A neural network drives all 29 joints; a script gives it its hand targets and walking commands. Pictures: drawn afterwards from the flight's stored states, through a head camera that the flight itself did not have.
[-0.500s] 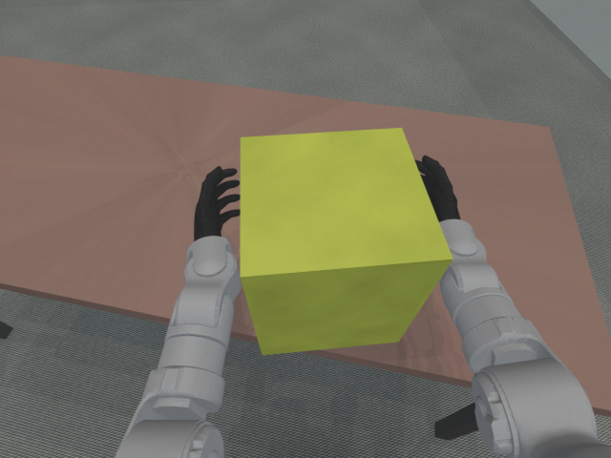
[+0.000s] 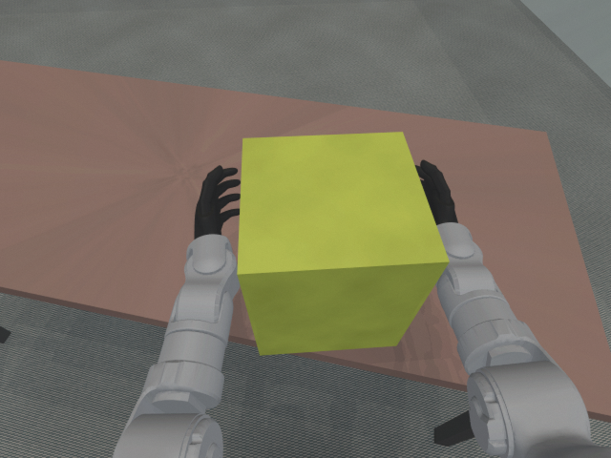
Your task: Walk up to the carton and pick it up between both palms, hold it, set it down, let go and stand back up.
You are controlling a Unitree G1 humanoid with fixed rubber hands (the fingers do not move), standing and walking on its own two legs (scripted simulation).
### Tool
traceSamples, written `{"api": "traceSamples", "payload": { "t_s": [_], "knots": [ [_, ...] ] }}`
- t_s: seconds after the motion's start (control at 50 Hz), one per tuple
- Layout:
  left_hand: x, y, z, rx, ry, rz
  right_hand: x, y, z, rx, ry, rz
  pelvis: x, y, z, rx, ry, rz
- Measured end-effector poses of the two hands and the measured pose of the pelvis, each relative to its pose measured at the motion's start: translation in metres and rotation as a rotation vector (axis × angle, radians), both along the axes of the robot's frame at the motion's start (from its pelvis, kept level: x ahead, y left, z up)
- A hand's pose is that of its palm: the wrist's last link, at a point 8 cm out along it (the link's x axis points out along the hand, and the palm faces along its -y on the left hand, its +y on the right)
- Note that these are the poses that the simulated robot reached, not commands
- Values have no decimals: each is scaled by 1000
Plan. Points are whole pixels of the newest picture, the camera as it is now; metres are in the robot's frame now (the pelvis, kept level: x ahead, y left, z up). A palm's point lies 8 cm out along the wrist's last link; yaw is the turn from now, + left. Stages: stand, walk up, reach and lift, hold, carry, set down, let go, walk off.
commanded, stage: reach and lift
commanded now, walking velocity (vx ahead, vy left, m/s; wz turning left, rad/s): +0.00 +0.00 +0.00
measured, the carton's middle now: (326, 251) +0.39 +0.02 +0.03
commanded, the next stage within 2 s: none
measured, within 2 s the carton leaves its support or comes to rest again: leaves its support in 0.56 s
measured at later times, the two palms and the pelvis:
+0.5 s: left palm (206, 236) +0.35 +0.17 +0.08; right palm (439, 229) +0.40 -0.13 +0.08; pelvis +0.01 +0.01 +0.00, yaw +1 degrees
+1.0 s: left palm (193, 226) +0.34 +0.17 +0.12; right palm (443, 226) +0.39 -0.12 +0.11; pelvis +0.00 +0.01 +0.00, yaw +3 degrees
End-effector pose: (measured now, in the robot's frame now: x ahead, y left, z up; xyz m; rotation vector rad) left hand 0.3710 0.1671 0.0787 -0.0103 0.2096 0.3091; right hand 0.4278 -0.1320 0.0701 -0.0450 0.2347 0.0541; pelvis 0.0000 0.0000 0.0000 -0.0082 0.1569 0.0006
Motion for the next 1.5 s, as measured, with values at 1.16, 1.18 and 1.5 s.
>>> {"api": "traceSamples", "payload": {
  "t_s": [1.16,1.18,1.5],
  "knots": [
    [-25,21,62,30,-74,-71,-40,21,58,-61,-120,-38,0,11,4,12,-224,64],
    [-26,22,65,27,-78,-70,-41,23,60,-56,-123,-38,1,12,4,12,-228,67],
    [-32,28,91,43,-105,-135,-64,28,70,-2,-140,-111,1,30,2,5,-315,69]
  ]
}}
